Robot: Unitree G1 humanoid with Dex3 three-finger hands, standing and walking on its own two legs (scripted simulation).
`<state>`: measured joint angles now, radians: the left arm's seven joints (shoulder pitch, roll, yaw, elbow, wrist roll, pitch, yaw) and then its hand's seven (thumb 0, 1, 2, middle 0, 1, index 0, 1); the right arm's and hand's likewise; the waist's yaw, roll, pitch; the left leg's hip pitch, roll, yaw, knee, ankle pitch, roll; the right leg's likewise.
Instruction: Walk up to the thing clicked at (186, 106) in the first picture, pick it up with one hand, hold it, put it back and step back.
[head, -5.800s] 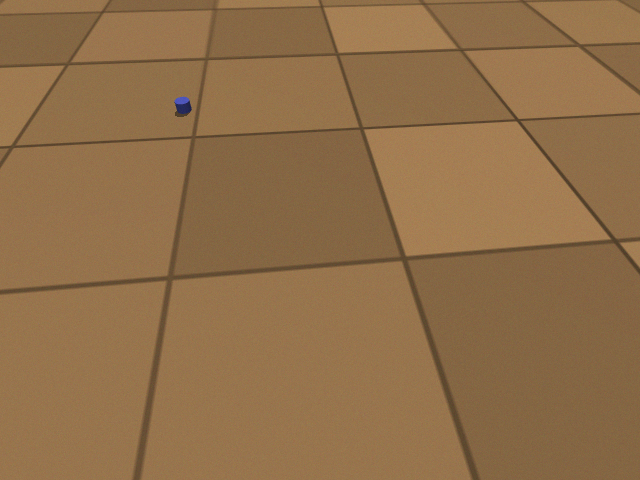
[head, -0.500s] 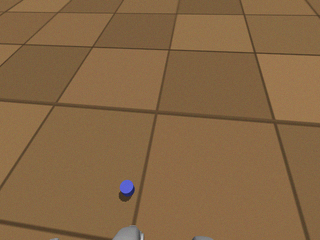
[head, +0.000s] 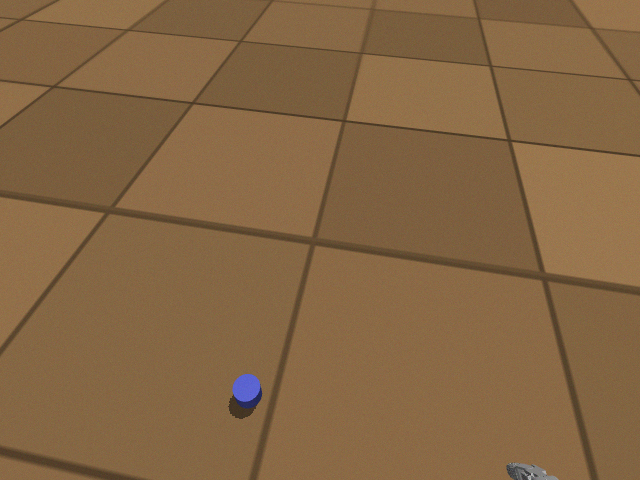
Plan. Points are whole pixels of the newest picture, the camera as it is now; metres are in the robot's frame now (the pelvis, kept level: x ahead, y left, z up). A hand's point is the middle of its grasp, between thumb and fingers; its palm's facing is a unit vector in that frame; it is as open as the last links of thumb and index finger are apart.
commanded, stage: walk up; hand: left
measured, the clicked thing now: (247, 391) +0.48 +0.22 -0.74
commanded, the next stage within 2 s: stand in 1.14 s
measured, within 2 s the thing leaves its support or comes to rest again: neither
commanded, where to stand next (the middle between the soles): +0.08 -0.01 m, yaw -2 degrees
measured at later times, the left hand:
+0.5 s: hand out of the picture +0.11 +0.24 -0.15, palm faces -0.02 -0.95 -0.31, open 7.4 cm
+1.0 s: hand out of the picture +0.10 +0.25 -0.15, palm faces +0.00 -0.95 -0.32, open 7.4 cm
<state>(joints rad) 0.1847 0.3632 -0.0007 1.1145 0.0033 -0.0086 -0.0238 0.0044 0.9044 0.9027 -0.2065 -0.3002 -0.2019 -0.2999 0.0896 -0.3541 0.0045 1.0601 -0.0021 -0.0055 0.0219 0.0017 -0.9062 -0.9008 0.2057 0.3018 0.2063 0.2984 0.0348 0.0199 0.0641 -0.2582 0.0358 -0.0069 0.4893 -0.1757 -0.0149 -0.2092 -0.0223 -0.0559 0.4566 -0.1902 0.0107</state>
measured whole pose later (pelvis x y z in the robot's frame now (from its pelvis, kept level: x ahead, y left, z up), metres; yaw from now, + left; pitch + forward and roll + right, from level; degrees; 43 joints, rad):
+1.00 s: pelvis +0.03 +0.00 +0.01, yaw +0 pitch -2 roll +0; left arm 0.09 0.34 0.02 1.17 0.01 0.00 -0.02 0.00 0.90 0.90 -0.21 -0.30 -0.20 -0.30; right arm 0.07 -0.34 0.00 1.16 -0.01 -0.01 0.01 0.00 -0.91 -0.90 0.20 0.30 0.21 0.30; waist 0.01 0.01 0.05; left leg -0.16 0.02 0.00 0.34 -0.14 -0.02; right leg -0.12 -0.03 -0.06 0.31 -0.16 0.02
